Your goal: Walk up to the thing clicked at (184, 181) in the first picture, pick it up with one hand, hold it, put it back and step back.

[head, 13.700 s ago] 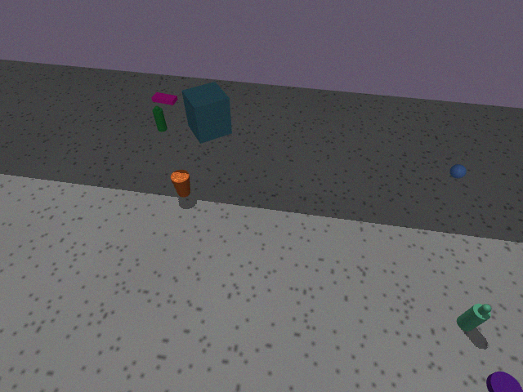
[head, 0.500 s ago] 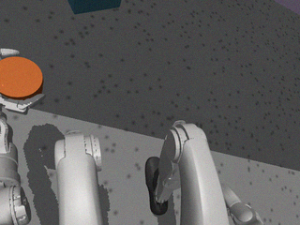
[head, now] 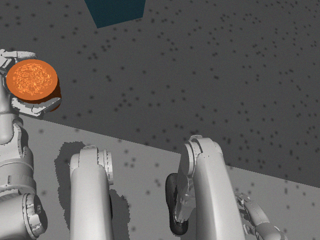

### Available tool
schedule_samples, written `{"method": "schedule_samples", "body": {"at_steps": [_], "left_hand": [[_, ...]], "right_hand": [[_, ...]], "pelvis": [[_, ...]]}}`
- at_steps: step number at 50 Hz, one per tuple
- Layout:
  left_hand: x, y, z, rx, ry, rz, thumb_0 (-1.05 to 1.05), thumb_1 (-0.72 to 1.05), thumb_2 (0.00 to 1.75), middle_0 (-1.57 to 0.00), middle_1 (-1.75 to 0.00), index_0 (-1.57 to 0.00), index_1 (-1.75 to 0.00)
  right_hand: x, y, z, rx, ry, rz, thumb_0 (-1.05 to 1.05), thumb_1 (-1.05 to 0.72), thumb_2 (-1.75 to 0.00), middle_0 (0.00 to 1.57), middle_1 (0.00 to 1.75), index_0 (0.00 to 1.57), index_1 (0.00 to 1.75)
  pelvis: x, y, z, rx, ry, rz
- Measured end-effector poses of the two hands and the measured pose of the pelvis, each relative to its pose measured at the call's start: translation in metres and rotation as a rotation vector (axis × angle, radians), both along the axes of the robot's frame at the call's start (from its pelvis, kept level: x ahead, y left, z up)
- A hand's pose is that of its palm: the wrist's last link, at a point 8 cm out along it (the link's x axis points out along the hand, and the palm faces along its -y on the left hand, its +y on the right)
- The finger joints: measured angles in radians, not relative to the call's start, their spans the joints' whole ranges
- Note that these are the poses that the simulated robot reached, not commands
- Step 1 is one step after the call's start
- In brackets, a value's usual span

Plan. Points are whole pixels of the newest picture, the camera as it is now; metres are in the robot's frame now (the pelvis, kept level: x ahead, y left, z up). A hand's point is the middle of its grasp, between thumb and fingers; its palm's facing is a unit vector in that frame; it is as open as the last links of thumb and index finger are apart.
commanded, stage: settle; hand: left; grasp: from the side
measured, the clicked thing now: (41, 91) +0.45 +0.25 -0.08
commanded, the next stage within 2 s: lift in 0.54 s
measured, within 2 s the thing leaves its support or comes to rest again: neither
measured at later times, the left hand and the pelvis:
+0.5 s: hand (29, 82) +0.45 +0.26 -0.02, palm faces +0.24 -0.97 -0.04, open 11.4 cm; pelvis +0.00 +0.00 +0.02, yaw +2 degrees
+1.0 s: hand (22, 77) +0.44 +0.25 +0.02, palm faces +0.21 -0.98 -0.04, open 11.5 cm; pelvis +0.00 +0.00 +0.04, yaw +2 degrees
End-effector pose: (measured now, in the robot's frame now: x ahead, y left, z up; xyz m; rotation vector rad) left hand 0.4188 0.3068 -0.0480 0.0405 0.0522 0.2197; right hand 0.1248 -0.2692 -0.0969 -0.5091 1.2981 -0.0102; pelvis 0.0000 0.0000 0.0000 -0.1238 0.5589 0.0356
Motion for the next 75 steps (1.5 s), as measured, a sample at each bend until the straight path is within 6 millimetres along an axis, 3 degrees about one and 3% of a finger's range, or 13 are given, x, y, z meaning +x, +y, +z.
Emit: {"method": "schedule_samples", "body": {"at_steps": [45,58,75], "left_hand": [[-0.005,-0.007,0.051,0.000,0.002,-0.006,-0.01,-0.55,1.04,-0.69,-0.98,-0.64,-1.01],[-0.019,-0.009,0.108,-0.005,-0.007,-0.012,-0.01,-0.57,1.06,-0.69,-0.99,-0.64,-1.02],[-0.046,-0.023,0.224,0.004,0.008,0.008,-0.01,-0.57,1.06,-0.69,-1.00,-0.64,-1.02]], "right_hand": [[-0.019,0.002,0.021,0.036,-0.024,-0.082,0.00,-0.95,-0.91,0.21,0.30,0.20,0.29],[0.008,0.009,0.063,0.059,-0.114,-0.097,0.01,-0.95,-0.91,0.21,0.30,0.20,0.29],[0.058,0.028,0.153,0.122,-0.273,-0.117,0.01,-0.93,-0.91,0.20,0.30,0.20,0.29]], "pelvis": [[-0.004,-0.001,0.030,0.034,0.013,0.014],[0.002,0.001,0.074,0.037,0.029,0.019],[0.017,0.002,0.164,0.051,-0.023,0.025]]}}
